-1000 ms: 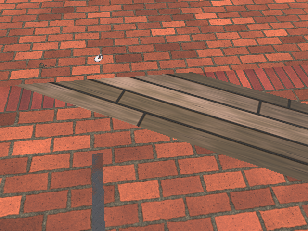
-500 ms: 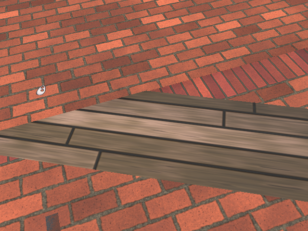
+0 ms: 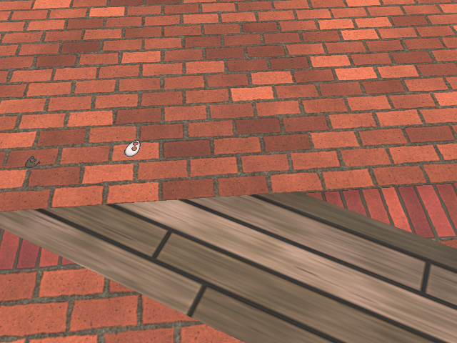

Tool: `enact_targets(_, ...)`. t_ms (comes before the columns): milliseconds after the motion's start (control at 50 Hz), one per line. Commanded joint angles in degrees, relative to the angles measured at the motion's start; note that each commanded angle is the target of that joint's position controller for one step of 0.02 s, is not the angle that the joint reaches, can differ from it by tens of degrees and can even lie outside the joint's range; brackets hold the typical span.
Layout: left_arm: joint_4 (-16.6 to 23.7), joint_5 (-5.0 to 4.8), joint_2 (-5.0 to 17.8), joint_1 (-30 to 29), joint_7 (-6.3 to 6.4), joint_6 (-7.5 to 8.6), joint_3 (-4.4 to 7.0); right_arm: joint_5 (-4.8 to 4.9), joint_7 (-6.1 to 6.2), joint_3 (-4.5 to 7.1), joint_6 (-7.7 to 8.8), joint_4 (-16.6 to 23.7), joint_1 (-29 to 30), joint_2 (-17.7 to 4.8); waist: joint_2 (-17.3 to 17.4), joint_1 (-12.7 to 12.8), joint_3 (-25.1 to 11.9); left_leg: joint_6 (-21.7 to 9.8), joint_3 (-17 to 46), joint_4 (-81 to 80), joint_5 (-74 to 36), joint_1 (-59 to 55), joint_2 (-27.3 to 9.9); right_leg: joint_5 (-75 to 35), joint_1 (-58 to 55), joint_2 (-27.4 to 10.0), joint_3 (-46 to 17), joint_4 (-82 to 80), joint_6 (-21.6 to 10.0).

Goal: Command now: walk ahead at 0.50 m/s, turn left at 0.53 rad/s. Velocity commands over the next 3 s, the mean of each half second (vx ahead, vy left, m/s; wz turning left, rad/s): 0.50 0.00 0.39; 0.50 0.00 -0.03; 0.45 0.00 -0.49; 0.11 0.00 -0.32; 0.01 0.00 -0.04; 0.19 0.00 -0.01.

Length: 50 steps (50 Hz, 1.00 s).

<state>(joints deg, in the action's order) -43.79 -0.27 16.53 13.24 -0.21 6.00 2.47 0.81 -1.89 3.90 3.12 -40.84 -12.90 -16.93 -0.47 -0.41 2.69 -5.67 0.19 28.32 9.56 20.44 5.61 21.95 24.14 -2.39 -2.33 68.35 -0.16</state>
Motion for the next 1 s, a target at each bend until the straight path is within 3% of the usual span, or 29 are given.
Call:
enact_targets(20,5.3,1.05,6.8,-0.3,0.19,0.57,2.06,-0.49,0.84,1.51,0.63,4.7,-0.1,-6.3,2.6,1.3,-5.0,-12.0,20.5,-15.1,-12.4,-11.1,-14.9,-4.0,11.5,-3.8,-2.1,-4.7,1.7)
enact_targets(60,5.7,1.29,5.4,-1.0,0.51,-0.36,1.66,-0.36,1.47,1.89,0.79,4.5,-0.5,-7.8,2.9,1.7,-4.1,-11.9,16.6,-15.8,-16.6,-6.5,-13.5,-7.2,10.4,-3.3,-0.7,-10.3,3.6)
enact_targets(140,7.8,1.09,2.9,-9.9,0.40,-0.22,0.56,0.37,2.54,2.35,0.17,3.3,-3.5,-9.1,4.6,-1.9,-3.0,-8.0,12.5,-14.4,-11.5,-3.3,-9.3,-22.9,6.2,0.0,0.2,-29.0,5.0)
enact_targets(200,8.8,0.05,3.8,-14.0,-0.39,0.41,0.75,0.63,2.78,2.36,-0.39,2.1,-6.6,-9.2,5.7,-3.8,-3.4,-6.8,15.6,-12.5,-6.2,-6.1,-10.8,-27.3,3.9,1.7,-0.5,-36.1,4.6)
enact_targets(260,8.8,0.06,5.7,-13.4,-1.27,1.21,1.46,0.46,2.93,1.98,-0.57,1.0,-8.1,-7.8,6.7,-3.4,-3.6,-5.8,19.9,-8.0,-5.0,-12.5,-14.2,-24.3,3.3,1.1,-1.7,-39.4,2.2)
enact_targets(280,7.1,5.74,0.8,-9.5,-1.69,-0.60,-2.08,-8.80,-1.82,-0.07,1.77,-1.8,-8.7,-6.4,7.9,-0.4,-0.6,-6.0,21.5,-8.3,-9.6,-12.5,-17.2,-25.6,4.0,-0.7,-2.3,-34.7,1.1)
enact_targets(300,7.2,4.86,4.2,-7.4,-1.50,-1.41,-0.96,-7.17,-3.37,0.72,3.09,-1.0,-5.6,-6.5,5.5,2.2,-0.6,-4.6,21.1,-5.4,-16.2,-12.5,-16.9,-21.7,0.4,-0.6,-0.6,-37.1,-0.8)
enact_targets(320,6.0,3.41,8.3,-3.9,-1.04,-1.33,0.17,-5.59,-4.17,0.59,3.97,-1.3,-5.2,-7.1,3.0,4.3,-3.9,-2.1,18.7,0.2,-22.1,-10.3,-12.8,-22.9,-9.5,1.0,2.1,-37.9,-2.5)
enact_targets(340,3.9,2.83,11.2,4.6,-0.86,-0.42,1.06,-5.66,-4.44,-0.43,4.69,-1.8,-9.3,-3.4,-4.4,5.3,-14.2,1.7,14.7,14.4,-19.4,-3.5,-4.7,-27.2,-29.0,-2.3,-3.6,-34.6,-9.8)
enact_targets(360,2.0,2.84,13.3,14.5,-1.21,-0.16,1.14,-7.15,-4.39,-2.27,5.54,-2.6,-19.9,2.0,-17.2,4.3,-27.2,5.5,10.9,30.3,14.4,12.9,4.9,-24.9,-53.0,-14.0,-24.3,-38.9,-23.8)
enact_targets(380,0.1,3.85,9.2,19.7,-1.15,-0.13,-0.04,-5.96,-4.82,-1.43,5.15,-1.3,-11.1,-2.1,-13.0,9.8,-18.9,5.5,9.6,45.8,25.0,29.1,4.4,-3.1,-51.9,-16.9,-38.8,-49.3,-21.8)
enact_targets(400,-0.6,3.40,7.6,16.8,-0.92,0.44,-0.23,-5.52,-3.40,-0.69,4.77,-0.1,-4.0,-3.8,-6.1,8.9,-6.4,4.1,10.0,50.2,18.5,35.5,0.1,9.5,-41.0,-16.1,-35.5,-52.2,-16.5)
enact_targets(420,0.3,2.94,5.2,10.7,-0.85,0.44,-1.01,-5.14,-1.56,-0.80,4.49,-0.6,-3.3,-4.0,-4.3,6.0,-2.5,3.3,9.5,48.9,11.5,33.0,-3.9,8.7,-30.1,-15.2,-30.5,-54.2,-15.5)
enact_targets(440,0.7,2.84,1.3,7.4,-0.59,0.40,-2.37,-6.01,-0.59,-1.38,4.10,-1.2,-4.1,-3.3,-4.2,3.7,-4.0,2.7,10.1,44.3,6.3,27.5,-7.1,1.1,-24.2,-14.4,-26.2,-55.9,-15.7)
enact_targets(460,0.5,2.84,-0.9,5.7,-0.07,0.48,-3.09,-7.17,-0.37,-2.13,3.65,-0.9,-2.7,-1.7,-3.6,2.4,-4.2,2.8,9.3,41.4,4.5,23.3,-9.1,-5.0,-20.2,-13.6,-22.8,-57.6,-15.4)
enact_targets(480,0.9,2.86,-1.2,4.1,0.43,0.60,-3.18,-7.28,-0.38,-2.31,3.10,-0.5,-1.5,-0.9,-3.2,1.5,-5.2,3.4,7.9,38.7,5.6,20.7,-9.8,-8.3,-18.5,-12.4,-19.6,-59.2,-15.0)
enact_targets(540,0.2,3.60,2.6,4.9,0.19,1.61,-1.60,-5.98,-0.95,-2.62,2.29,0.1,1.9,-0.1,-2.3,2.2,-3.6,6.0,3.9,27.8,1.9,20.4,-10.8,-16.6,-16.6,-9.6,-10.6,-61.4,-15.5)
enact_targets(620,-3.1,3.94,3.7,10.5,-2.62,1.63,-0.80,-5.25,-2.10,-3.82,1.08,1.2,7.1,2.5,-1.7,4.0,-1.1,5.8,-0.6,12.7,-9.8,14.7,-10.1,-25.5,-13.2,-8.2,-3.9,-61.1,-15.8)
enact_targets(680,-5.6,3.96,3.8,14.4,-3.89,1.57,-0.68,-5.08,-2.21,-3.19,0.48,3.0,11.5,0.3,-3.2,4.8,0.2,3.7,-0.1,8.2,-12.9,16.4,-9.0,-28.3,-18.5,-10.1,-4.6,-59.1,-16.0)
enact_targets(780,-8.4,3.89,5.1,17.0,-3.43,0.75,-0.22,-4.28,-1.33,-2.33,0.53,5.1,18.4,-1.0,-4.0,5.4,1.1,1.2,-1.7,2.0,-8.1,15.1,-6.9,-34.3,-29.6,-12.0,-4.0,-56.5,-13.0)
enact_targets(820,-9.2,3.87,6.7,15.8,-3.54,0.43,0.21,-3.29,-0.96,-1.42,1.00,5.1,16.5,-2.6,-4.1,1.6,-0.7,-1.1,-4.9,-0.7,-10.1,1.0,-4.2,-50.5,-25.2,-10.1,-2.2,-51.1,-11.0)
enact_targets(840,-9.0,4.37,7.5,14.8,-3.83,0.70,0.54,-2.56,-0.54,-0.41,1.58,3.6,10.6,-5.1,-3.3,-1.2,-5.0,-3.5,-4.3,2.3,-12.4,-12.6,-3.9,-56.7,-18.8,-6.7,-0.1,-44.0,-8.1)
enact_targets(860,-8.3,4.86,3.2,18.6,-3.73,1.25,-0.67,-2.87,-0.39,0.00,2.16,0.5,-1.1,-7.7,2.9,-3.0,-18.2,-11.4,3.2,8.2,-23.5,-38.2,-12.0,-46.0,-5.5,-1.1,1.9,-28.6,-4.1)
enact_targets(880,-7.2,5.84,-1.7,22.5,-4.81,1.87,-2.88,-2.91,0.27,-0.01,1.70,-2.6,-16.0,-7.9,13.5,-7.4,-31.2,-23.0,30.4,-2.6,-15.6,-60.1,-29.1,-5.3,12.1,7.2,2.3,-10.4,-0.6)
enact_targets(900,-7.3,4.00,1.7,11.8,-5.66,1.45,-1.11,-4.93,1.17,-0.14,1.90,-6.3,-23.6,-5.0,6.4,-11.7,-20.0,-15.4,33.5,-9.7,-1.6,-50.7,-28.1,6.9,19.6,5.1,-3.2,1.4,-2.7)
enact_targets(920,-6.2,3.06,1.8,6.3,-4.97,1.53,-0.45,-4.63,1.66,0.50,2.72,-7.0,-17.7,-6.1,6.3,-8.7,-5.5,-10.2,24.9,-12.8,7.6,-35.0,-26.1,2.5,22.8,0.9,-4.0,4.8,-4.4)
enact_targets(940,-6.4,3.84,2.6,5.9,-3.78,1.45,-0.17,-3.84,2.29,-0.22,2.75,-6.3,-11.3,-3.2,6.0,-5.5,-2.8,-9.0,19.2,-15.4,6.2,-25.6,-24.6,-0.6,19.9,-1.9,-3.1,2.6,-5.2)
enact_targets(960,-6.5,5.14,1.0,6.7,-3.19,1.22,-0.63,-3.35,2.54,-1.54,2.67,-6.0,-7.8,0.2,5.1,-2.2,-4.1,-8.5,14.9,-16.9,0.1,-20.8,-23.3,-3.6,15.8,-3.5,-3.6,0.2,-5.8)
enact_targets(1000,-6.7,5.49,-3.1,6.5,-3.59,0.15,-1.75,-3.93,2.76,-2.55,3.05,-4.3,-2.6,3.5,4.3,1.2,-4.2,-8.1,8.5,-20.1,-6.6,-14.3,-22.5,-5.4,10.9,-4.9,-3.1,-1.9,-5.1)
